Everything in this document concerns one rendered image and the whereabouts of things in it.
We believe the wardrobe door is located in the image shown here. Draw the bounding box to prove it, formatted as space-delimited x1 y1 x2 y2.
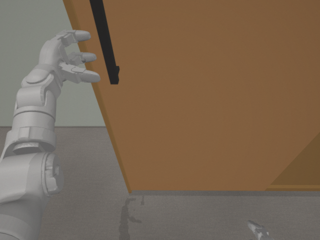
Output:
270 132 320 185
72 0 320 191

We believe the left robot hand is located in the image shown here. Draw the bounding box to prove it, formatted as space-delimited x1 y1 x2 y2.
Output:
38 29 101 84

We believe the handle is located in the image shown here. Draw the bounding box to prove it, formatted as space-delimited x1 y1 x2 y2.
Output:
89 0 120 85

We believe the right robot hand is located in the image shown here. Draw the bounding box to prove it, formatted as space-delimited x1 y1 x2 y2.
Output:
247 220 274 240

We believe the left robot forearm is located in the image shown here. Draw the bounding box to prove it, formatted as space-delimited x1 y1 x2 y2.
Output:
0 63 63 163

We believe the robot left upper arm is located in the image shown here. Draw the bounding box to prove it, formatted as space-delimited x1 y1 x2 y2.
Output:
0 151 64 240

